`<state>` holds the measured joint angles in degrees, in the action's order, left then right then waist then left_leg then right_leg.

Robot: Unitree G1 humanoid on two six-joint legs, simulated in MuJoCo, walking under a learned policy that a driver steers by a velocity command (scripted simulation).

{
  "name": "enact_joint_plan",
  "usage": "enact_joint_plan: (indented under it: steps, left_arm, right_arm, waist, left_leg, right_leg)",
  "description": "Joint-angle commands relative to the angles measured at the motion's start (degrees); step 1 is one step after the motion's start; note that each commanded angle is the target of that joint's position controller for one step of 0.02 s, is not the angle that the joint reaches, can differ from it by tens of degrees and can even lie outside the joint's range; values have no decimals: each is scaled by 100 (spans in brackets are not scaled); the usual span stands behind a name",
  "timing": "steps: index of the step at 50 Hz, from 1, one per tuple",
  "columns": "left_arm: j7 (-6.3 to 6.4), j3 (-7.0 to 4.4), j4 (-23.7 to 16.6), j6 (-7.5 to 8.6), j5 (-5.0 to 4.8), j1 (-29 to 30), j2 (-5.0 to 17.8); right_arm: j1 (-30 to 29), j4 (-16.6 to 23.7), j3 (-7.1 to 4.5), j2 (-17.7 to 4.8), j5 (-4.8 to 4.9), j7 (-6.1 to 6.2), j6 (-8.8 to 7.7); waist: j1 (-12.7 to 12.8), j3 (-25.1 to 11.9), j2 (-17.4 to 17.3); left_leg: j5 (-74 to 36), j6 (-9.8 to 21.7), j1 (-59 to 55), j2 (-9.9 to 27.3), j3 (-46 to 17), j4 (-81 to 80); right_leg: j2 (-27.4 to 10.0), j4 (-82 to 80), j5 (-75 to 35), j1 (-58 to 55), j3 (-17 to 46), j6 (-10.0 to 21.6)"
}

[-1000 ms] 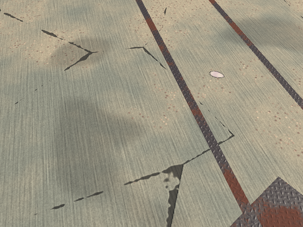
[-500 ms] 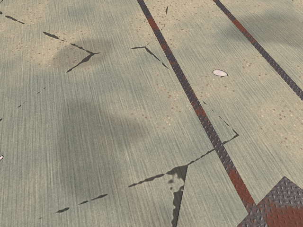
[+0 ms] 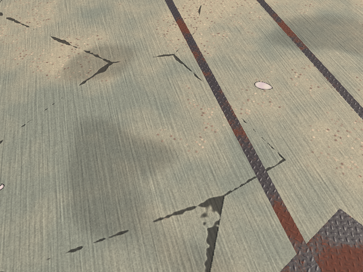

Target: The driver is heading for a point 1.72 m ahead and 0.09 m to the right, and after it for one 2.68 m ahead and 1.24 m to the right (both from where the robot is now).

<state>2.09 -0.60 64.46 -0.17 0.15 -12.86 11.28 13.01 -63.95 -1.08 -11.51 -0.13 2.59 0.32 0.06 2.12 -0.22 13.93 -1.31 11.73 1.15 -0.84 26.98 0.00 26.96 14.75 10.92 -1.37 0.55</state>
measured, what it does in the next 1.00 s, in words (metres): stands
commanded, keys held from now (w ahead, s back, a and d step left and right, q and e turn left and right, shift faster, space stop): no key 0.90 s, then w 0.10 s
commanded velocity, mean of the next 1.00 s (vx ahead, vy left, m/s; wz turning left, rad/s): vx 0.01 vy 0.00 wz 0.00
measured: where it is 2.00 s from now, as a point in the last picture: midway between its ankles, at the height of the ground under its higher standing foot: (176, 265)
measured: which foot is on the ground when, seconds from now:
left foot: down 0.00-1.00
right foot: down 0.00-1.00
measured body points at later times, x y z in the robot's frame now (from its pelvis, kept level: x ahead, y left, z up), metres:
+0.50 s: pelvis +0.00 +0.00 +0.00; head +0.02 +0.00 +0.45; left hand +0.00 +0.24 -0.16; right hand +0.01 -0.24 -0.16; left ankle +0.01 +0.13 -0.74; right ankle +0.00 -0.11 -0.74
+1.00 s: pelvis +0.01 +0.00 +0.00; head +0.02 +0.00 +0.45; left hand -0.01 +0.24 -0.16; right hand +0.00 -0.24 -0.16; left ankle +0.01 +0.13 -0.74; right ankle +0.00 -0.11 -0.74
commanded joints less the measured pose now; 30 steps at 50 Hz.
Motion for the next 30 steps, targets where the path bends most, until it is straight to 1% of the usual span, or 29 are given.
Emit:
enact_joint_plan:
  steps: [1,13,30]
  left_arm:
    - [17,-75,-106,35,-3,-244,552]
    - [23,-59,-97,43,-13,-471,468]
    - [36,-64,-120,53,-24,-693,386]
  right_arm:
    - [230,97,-74,-540,3,18,-37]
    - [431,43,-52,-457,14,28,-41]
    - [602,41,-53,-380,25,40,-42]
  waist:
    - [3,66,22]
    - [3,85,14]
    - [2,116,13]
  left_leg:
    - [-501,128,105,33,0,-437]
    - [-575,134,127,29,-1,-422]
    - [-649,140,132,22,-1,-393]
  right_leg:
    - [-168,-577,-385,153,182,95]
    - [-157,-553,-503,160,168,103]
    - [-150,-515,-603,163,154,102]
